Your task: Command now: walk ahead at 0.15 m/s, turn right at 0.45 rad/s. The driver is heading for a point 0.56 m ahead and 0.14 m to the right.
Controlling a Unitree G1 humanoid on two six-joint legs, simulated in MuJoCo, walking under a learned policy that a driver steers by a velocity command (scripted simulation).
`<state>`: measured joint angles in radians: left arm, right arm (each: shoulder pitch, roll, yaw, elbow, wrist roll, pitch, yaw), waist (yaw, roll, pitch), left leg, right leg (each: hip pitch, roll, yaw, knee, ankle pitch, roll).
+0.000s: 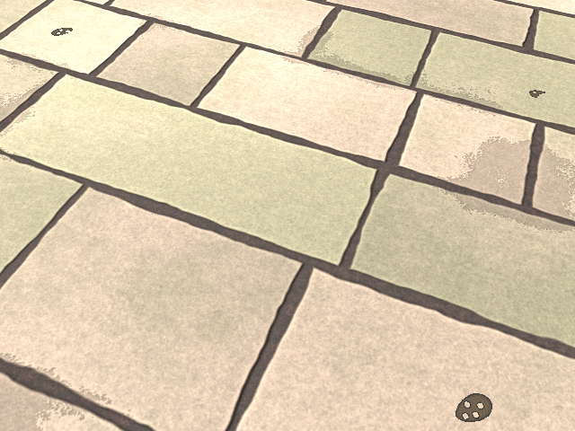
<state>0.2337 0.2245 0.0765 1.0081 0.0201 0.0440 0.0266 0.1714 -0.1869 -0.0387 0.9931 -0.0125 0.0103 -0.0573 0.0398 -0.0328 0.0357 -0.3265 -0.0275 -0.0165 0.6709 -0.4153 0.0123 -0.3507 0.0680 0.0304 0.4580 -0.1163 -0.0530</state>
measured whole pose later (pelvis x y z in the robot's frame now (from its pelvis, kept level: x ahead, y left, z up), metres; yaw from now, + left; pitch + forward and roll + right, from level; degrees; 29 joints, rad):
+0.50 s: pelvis +0.11 -0.04 +0.00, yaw -18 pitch +2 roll +0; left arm 0.06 0.23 0.08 0.82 0.05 0.03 -0.09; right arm 0.44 -0.20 -0.06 0.99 -0.03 -0.09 -0.02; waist -0.07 -0.02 0.02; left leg 0.08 0.06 0.26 0.25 -0.35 -0.05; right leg -0.56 -0.06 -0.08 0.73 -0.21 -0.06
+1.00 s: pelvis +0.34 -0.19 +0.00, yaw -23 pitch +1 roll -1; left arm 0.39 0.21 0.03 0.95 0.02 -0.09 0.01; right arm 0.13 -0.23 -0.04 0.86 -0.02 -0.02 0.05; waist 0.03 0.04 0.05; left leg -0.69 0.05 0.05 0.75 0.01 0.05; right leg 0.13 0.13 -0.07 0.15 -0.25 -0.12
